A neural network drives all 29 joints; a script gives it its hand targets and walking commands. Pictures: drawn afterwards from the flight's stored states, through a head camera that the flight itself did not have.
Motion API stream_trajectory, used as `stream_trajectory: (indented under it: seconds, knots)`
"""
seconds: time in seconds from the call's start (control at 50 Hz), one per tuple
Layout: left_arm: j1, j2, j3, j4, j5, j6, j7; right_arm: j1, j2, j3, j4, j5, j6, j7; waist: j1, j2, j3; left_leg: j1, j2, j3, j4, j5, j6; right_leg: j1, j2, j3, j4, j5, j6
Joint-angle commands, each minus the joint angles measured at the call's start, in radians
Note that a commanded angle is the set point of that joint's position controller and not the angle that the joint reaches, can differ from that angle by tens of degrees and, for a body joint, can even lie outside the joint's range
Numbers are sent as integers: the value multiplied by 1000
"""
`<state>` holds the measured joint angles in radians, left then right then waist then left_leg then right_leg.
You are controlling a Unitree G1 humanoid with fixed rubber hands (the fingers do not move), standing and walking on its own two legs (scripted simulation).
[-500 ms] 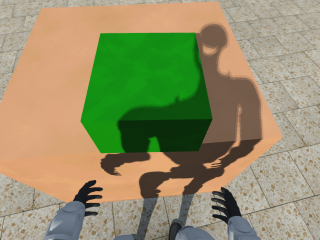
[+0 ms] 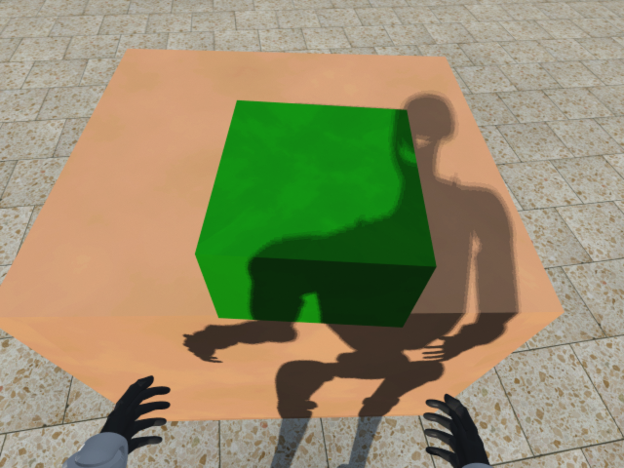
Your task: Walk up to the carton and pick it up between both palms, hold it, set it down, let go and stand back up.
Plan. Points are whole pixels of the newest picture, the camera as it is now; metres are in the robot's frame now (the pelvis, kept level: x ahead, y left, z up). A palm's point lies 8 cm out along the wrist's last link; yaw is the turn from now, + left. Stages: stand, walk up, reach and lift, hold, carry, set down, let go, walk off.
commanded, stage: reach and lift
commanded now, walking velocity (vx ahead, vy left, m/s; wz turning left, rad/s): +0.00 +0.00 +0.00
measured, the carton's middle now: (316, 209) +0.47 +0.05 +0.03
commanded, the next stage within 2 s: none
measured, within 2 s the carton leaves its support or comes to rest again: neither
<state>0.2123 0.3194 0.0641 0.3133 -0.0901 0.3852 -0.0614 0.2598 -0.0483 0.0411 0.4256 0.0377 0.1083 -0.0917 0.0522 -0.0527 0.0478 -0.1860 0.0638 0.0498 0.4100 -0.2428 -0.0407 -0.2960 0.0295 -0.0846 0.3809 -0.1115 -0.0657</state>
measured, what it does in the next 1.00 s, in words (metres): stands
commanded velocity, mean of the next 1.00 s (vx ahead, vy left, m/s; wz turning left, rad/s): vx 0.00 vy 0.00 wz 0.00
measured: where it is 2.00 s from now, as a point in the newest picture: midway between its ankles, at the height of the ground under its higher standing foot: outside the picture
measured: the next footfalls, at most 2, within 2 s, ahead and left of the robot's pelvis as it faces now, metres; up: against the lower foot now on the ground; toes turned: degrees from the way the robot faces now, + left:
none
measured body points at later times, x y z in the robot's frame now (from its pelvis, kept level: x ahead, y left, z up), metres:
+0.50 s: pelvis +0.02 +0.03 +0.00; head -0.01 +0.04 +0.45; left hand +0.17 +0.27 -0.04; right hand +0.18 -0.17 -0.04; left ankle -0.02 +0.15 -0.74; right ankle +0.06 -0.08 -0.74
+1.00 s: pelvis +0.04 +0.02 +0.00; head +0.02 +0.04 +0.45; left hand +0.22 +0.27 +0.01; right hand +0.22 -0.18 +0.02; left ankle -0.02 +0.15 -0.74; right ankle +0.06 -0.08 -0.74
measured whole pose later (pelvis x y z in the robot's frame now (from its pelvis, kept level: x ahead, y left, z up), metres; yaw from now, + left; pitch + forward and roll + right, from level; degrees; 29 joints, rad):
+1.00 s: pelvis +0.04 +0.02 +0.00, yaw +0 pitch -3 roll -1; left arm 0.35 0.33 0.01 0.01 -0.23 0.15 -0.02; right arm 0.47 -0.18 0.02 -0.05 0.21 0.08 -0.07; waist 0.06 -0.02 0.00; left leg 0.00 0.07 0.06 0.35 -0.29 -0.03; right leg -0.10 0.04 -0.08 0.30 -0.15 -0.03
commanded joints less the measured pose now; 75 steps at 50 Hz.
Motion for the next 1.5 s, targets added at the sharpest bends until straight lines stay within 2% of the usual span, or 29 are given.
stream_trajectory:
  seconds: [0.0,0.06,0.1,0.18,0.24,0.26,0.32,0.36,0.5,0.52,0.58,0.64,0.72,0.78,0.86,0.9,0.92,0.94,0.96,1.0,1.02,1.1,1.22,1.24,1.28,1.3,1.32,1.36,1.48]
  knots:
    - [-31,109,46,-130,3,-35,29,2,-64,-39,-174,-20,-19,19,11,114,-109,-354,-8,34,-164,-43,81,452,-42,136,-23,-81,38]
    - [-26,92,34,-195,3,-43,33,-7,-97,-76,-203,-16,-19,36,18,143,-106,-383,1,36,-194,-25,68,534,-18,123,-10,-28,34]
    - [-43,93,15,-203,-14,-51,29,-23,-130,-79,-216,-5,-19,34,3,110,-125,-312,-16,40,-164,70,58,511,-13,122,-17,28,33]
    - [-2,61,-19,-310,7,-72,58,8,-163,-107,-246,34,-19,57,3,220,-66,-334,5,6,-203,9,25,520,21,103,6,25,16]
    - [37,73,-20,-306,-14,-79,54,47,-152,-76,-298,51,-18,66,-5,122,-49,-314,-5,27,-189,43,42,533,11,112,-13,29,33]
    - [47,70,-26,-256,-11,-63,45,60,-141,-73,-250,47,-1,62,-2,120,-18,-303,-11,36,-197,49,38,502,3,115,-40,0,34]
    - [27,85,-21,-357,-9,-83,42,64,-133,-79,-331,71,6,65,19,154,-9,-302,-5,31,-214,41,43,508,2,120,-44,-10,31]
    - [49,84,-10,-324,-14,-89,44,91,-139,-79,-351,61,16,66,14,113,8,-302,-8,30,-230,-1,44,526,3,112,-55,-29,32]
    - [-28,106,-31,-396,-80,-148,42,46,-170,-79,-520,88,13,53,10,135,-4,-296,3,33,-207,13,44,494,-16,131,-55,-26,34]
    - [62,94,-29,-348,-72,-139,37,132,-171,-89,-506,70,22,45,-14,109,-2,-280,6,28,-203,18,44,484,-16,132,-59,-35,37]
    - [30,131,-12,-401,-87,-157,26,136,-161,-81,-565,87,18,26,3,85,-3,-250,-14,33,-185,79,38,495,-22,137,-76,5,43]
    - [44,94,-22,-366,-82,-144,27,137,-156,-67,-502,114,31,27,-1,139,25,-236,0,17,-201,74,28,494,-23,137,-86,-16,26]
    - [135,109,10,-439,-77,-206,29,216,-184,-53,-602,135,-37,26,21,81,-38,-149,-10,17,-168,224,30,517,-19,141,-92,114,34]
    - [5,144,8,-462,-128,-238,29,112,-227,-80,-711,116,-70,14,2,56,-71,-135,-27,23,-168,183,29,459,-25,142,-96,100,41]
    - [68,127,6,-461,-122,-264,38,218,-189,-49,-610,158,-68,18,9,102,-19,-158,-19,23,-176,201,19,485,-38,147,-95,112,38]
    - [-38,170,17,-545,-144,-288,49,103,-233,-68,-702,172,-80,18,5,142,-84,-139,-24,20,-171,206,12,462,-29,138,-88,104,40]
    - [95,135,6,-481,-124,-271,44,226,-216,-55,-624,180,-71,18,-5,140,-26,-137,-23,26,-167,227,12,498,-34,142,-97,136,37]
    - [-42,169,16,-478,-156,-282,40,91,-225,-62,-670,167,-72,17,5,114,-52,-182,-28,20,-173,165,16,479,-36,135,-102,84,36]
    - [17,168,19,-452,-151,-284,42,141,-221,-73,-650,169,-68,17,-18,125,-25,-185,-22,21,-177,156,23,490,-38,146,-97,100,41]
    - [-3,180,18,-517,-167,-300,45,129,-244,-71,-690,201,-82,17,-5,149,-57,-162,-28,24,-161,210,20,495,-45,150,-87,154,39]
    - [-83,216,22,-562,-187,-318,46,44,-267,-80,-742,200,-94,14,-3,108,-130,-152,-37,20,-152,242,14,523,-34,140,-76,189,42]
    - [-36,180,18,-439,-192,-288,27,73,-262,-45,-625,231,-71,2,-29,111,-82,-131,-36,-5,-135,302,4,519,-42,153,-85,269,32]
    - [-140,189,52,-529,-191,-222,19,-65,-320,-59,-680,261,-64,-19,-22,112,-132,-117,-30,-22,-118,461,-11,553,-21,145,-96,336,12]
    - [-111,174,50,-526,-177,-207,26,-21,-343,-70,-652,268,-58,-15,-45,118,-112,-87,-22,-35,-123,500,-22,534,-16,138,-100,341,10]
    - [-234,217,51,-540,-203,-190,42,-175,-384,-116,-674,273,-43,-7,-30,136,-154,-90,-17,-34,-129,402,-32,491,-5,127,-105,224,7]
    - [-165,168,33,-545,-194,-178,46,-83,-380,-109,-628,279,-35,1,-48,151,-130,-81,-11,-39,-133,419,-40,516,-1,130,-105,241,-3]
    - [-178,202,67,-531,-186,-165,41,-102,-386,-128,-658,264,-29,-1,-26,97,-128,-117,-15,-34,-131,429,-30,526,0,133,-109,258,6]
    - [-279,224,78,-531,-202,-139,39,-220,-388,-130,-668,288,-9,-3,-15,124,-153,-151,-21,-28,-134,383,-20,547,-11,131,-99,243,12]
    - [-474,223,62,-524,-225,-88,66,-424,-437,-170,-573,294,39,19,-42,132,-227,-120,-5,-50,-145,369,-19,481,-1,115,-86,184,3]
